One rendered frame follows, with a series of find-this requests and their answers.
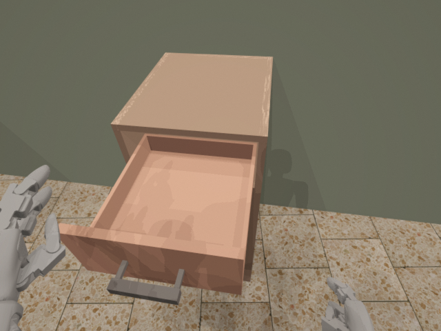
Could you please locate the right robot hand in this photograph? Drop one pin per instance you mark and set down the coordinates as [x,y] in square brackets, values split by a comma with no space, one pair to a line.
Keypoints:
[354,315]

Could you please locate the handle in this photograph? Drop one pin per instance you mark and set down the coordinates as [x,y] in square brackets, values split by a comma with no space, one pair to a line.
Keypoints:
[147,291]

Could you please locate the robot left forearm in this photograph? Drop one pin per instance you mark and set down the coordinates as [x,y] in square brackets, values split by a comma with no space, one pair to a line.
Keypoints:
[10,314]

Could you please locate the cabinet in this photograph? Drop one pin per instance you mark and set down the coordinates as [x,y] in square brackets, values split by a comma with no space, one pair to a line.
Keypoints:
[208,96]

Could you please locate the left robot hand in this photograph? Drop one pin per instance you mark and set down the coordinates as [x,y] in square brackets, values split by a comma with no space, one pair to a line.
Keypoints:
[18,210]

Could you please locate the drawer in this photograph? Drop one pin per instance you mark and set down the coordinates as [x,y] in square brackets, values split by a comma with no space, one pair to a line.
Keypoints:
[179,203]

